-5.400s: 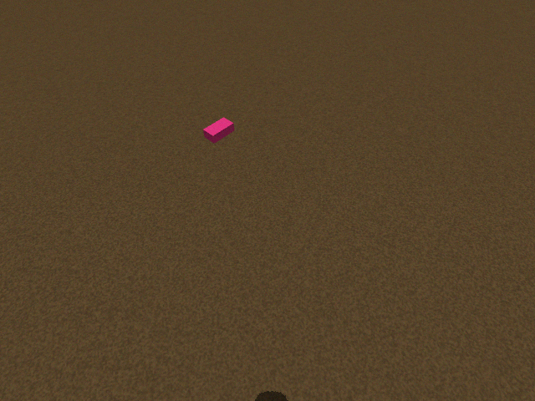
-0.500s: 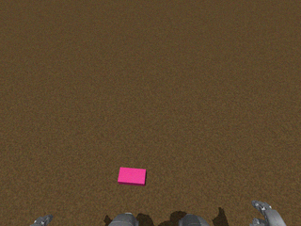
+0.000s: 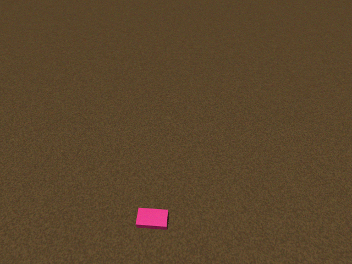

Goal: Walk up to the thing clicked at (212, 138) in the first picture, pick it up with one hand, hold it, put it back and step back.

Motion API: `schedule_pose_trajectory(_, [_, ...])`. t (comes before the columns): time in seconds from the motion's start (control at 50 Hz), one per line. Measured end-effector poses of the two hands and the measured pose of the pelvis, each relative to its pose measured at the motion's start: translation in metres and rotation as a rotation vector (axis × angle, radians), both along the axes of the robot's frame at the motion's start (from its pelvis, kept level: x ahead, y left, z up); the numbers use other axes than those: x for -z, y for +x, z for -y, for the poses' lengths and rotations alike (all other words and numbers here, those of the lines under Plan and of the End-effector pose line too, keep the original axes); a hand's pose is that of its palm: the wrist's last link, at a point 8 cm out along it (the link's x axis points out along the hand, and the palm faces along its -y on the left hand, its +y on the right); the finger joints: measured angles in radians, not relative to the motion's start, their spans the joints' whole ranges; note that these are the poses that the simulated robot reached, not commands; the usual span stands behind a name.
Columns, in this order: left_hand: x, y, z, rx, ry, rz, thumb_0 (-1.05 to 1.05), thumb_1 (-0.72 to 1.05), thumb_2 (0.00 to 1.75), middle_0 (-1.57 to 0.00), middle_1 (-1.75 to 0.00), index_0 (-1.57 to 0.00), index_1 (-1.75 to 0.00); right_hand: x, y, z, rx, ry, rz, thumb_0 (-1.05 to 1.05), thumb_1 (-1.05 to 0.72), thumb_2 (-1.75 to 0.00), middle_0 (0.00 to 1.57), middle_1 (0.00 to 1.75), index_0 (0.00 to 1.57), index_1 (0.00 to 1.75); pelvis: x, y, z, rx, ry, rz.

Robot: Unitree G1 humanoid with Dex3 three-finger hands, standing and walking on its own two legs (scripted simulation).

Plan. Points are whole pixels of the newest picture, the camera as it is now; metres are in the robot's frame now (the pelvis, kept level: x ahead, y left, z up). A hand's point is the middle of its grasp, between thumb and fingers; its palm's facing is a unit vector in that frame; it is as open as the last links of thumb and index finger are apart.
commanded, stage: walk up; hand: left
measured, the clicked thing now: (152, 218) +0.45 +0.14 -0.74
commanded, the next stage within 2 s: stand in 0.76 s
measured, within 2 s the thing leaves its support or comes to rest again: neither
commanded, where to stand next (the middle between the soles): +0.13 -0.01 m, yaw -3 degrees
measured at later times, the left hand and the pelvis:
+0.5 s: hand out of the picture +0.10 +0.25 -0.15, palm faces -0.01 -0.94 -0.34, open 7.4 cm; pelvis +0.02 -0.01 +0.01, yaw +0 degrees
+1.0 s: hand out of the picture +0.11 +0.25 -0.15, palm faces -0.02 -0.94 -0.33, open 7.4 cm; pelvis +0.02 -0.01 +0.01, yaw +0 degrees
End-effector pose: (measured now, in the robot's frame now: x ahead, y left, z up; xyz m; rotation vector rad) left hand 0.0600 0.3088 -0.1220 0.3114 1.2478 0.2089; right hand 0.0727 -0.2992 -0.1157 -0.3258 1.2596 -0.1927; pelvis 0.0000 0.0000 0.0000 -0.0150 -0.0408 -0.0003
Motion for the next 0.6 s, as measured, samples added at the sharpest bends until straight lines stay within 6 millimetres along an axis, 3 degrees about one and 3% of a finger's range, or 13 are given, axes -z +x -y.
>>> schedule_pose_trajectory(0.12, [-0.006, 0.0, 0.006, -0.011, 0.001, -0.008, 0.01, 0.9, 0.9, -0.2, -0.3, -0.2, -0.3, -0.001, 0.016, 0.0, -0.001, 0.016, 0.033, 0.01, -0.91, -0.9, 0.21, 0.3, 0.21, 0.3, -0.004, 0.003, 0.002, -0.002, 0.006, 0.001])
schedule_pose_trajectory(0.28, [-0.012, 0.014, 0.012, -0.006, 0.007, 0.019, 0.01, 0.9, 0.9, -0.2, -0.3, -0.2, -0.3, -0.003, 0.034, 0.002, -0.004, 0.028, 0.07, 0.0, -0.91, -0.9, 0.21, 0.3, 0.21, 0.3, -0.006, 0.007, 0.005, -0.004, 0.009, -0.004])
schedule_pose_trajectory(0.6, [-0.013, 0.043, 0.017, 0.013, -0.003, 0.036, 0.01, 0.9, 0.9, -0.2, -0.3, -0.2, -0.3, -0.003, 0.022, 0.008, 0.033, 0.012, 0.018, 0.0, -0.91, -0.9, 0.21, 0.3, 0.21, 0.3, -0.008, 0.019, 0.006, 0.002, 0.013, -0.012])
